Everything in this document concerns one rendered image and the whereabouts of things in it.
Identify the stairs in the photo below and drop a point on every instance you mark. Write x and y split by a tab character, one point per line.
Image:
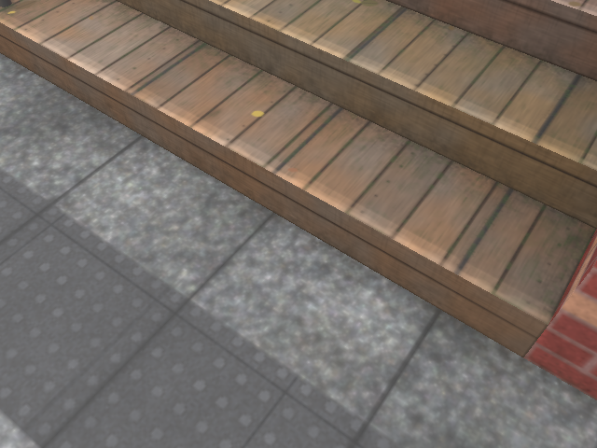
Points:
448	145

